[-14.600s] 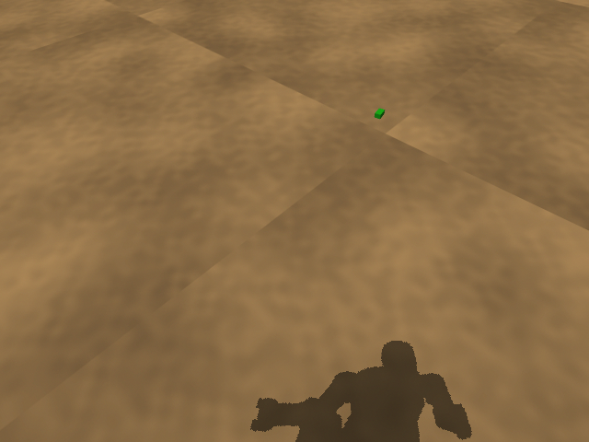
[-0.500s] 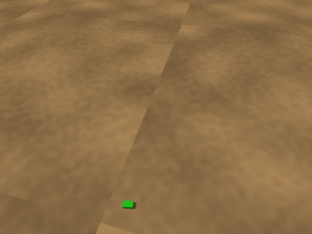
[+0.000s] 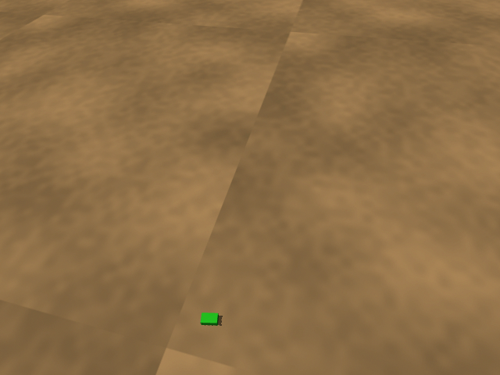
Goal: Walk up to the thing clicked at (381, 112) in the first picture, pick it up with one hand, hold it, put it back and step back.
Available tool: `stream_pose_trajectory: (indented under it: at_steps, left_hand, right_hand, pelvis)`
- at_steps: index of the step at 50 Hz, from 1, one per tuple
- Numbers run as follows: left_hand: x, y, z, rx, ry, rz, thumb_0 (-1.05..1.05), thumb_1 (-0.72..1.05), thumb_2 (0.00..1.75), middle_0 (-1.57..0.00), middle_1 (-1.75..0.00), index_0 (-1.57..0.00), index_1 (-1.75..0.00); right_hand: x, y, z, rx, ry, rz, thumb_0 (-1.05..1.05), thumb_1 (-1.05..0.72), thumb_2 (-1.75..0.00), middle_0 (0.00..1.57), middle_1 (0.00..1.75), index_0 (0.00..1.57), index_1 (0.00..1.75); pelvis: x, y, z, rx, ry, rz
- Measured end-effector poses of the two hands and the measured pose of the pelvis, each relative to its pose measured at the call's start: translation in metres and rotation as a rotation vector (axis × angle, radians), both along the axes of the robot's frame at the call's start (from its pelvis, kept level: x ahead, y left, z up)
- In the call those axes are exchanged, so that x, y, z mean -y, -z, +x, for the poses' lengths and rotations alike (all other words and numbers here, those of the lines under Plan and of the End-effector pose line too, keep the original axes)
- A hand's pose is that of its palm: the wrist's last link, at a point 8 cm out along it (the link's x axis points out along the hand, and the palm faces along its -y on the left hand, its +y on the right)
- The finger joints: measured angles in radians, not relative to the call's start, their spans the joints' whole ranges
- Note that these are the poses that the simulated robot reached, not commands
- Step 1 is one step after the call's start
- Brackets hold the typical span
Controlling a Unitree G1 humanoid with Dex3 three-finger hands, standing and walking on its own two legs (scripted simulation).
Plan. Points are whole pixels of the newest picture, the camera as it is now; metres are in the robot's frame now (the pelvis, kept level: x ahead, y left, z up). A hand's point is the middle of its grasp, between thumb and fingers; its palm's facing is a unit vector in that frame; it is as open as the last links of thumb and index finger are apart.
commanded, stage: stand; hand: left
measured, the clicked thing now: (209, 319) +0.43 +0.24 -0.77
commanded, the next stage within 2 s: none
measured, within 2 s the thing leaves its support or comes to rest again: neither
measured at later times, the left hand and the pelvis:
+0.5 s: hand out of the picture +0.05 +0.26 -0.16, palm faces -0.02 -0.94 -0.34, open 7.3 cm; pelvis -0.01 +0.01 +0.00, yaw +0 degrees
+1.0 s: hand out of the picture +0.05 +0.27 -0.16, palm faces -0.02 -0.94 -0.34, open 7.3 cm; pelvis -0.01 +0.02 +0.00, yaw +1 degrees
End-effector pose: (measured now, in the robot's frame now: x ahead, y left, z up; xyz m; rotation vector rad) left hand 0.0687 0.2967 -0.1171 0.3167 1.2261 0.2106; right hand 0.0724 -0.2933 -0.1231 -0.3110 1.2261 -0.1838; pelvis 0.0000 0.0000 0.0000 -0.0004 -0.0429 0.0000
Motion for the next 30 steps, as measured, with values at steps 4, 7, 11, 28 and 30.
stream_pose_trajectory:
  at_steps: [4,7,11,28,30]
  left_hand:
    - [-0.003,0.0,-0.004,-0.004,0.002,0.003,0.0,0.91,0.9,-0.2,-0.3,-0.21,-0.3]
    - [-0.005,0.0,-0.007,-0.007,0.001,0.004,0.0,0.91,0.9,-0.2,-0.3,-0.21,-0.3]
    - [-0.008,0.0,-0.012,-0.012,0.0,0.002,0.0,0.91,0.9,-0.2,-0.3,-0.21,-0.3]
    - [-0.013,0.005,-0.026,-0.032,0.002,-0.009,0.0,0.91,0.9,-0.2,-0.3,-0.21,-0.3]
    - [-0.013,0.005,-0.027,-0.033,0.001,-0.009,0.0,0.91,0.9,-0.2,-0.3,-0.21,-0.3]
  right_hand:
    - [-0.003,0.001,-0.006,-0.009,-0.001,0.004,0.0,-0.9,-0.9,0.2,0.3,0.21,0.3]
    - [-0.005,0.001,-0.01,-0.015,0.0,0.005,0.0,-0.9,-0.9,0.2,0.3,0.21,0.3]
    - [-0.006,0.0,-0.015,-0.022,0.004,0.003,0.0,-0.9,-0.9,0.2,0.3,0.21,0.3]
    - [-0.01,-0.002,-0.025,-0.029,0.01,-0.006,0.0,-0.9,-0.9,0.2,0.3,0.21,0.3]
    - [-0.011,-0.002,-0.025,-0.029,0.011,-0.006,0.0,-0.9,-0.9,0.2,0.3,0.21,0.3]
  pelvis:
    - [-0.002,0.0,-0.003,-0.001,0.0,0.0]
    - [-0.003,0.0,-0.005,-0.001,0.0,0.0]
    - [-0.006,-0.001,-0.006,-0.001,0.0,0.001]
    - [-0.013,0.0,-0.012,-0.003,-0.002,0.002]
    - [-0.013,0.0,-0.013,-0.003,-0.003,0.002]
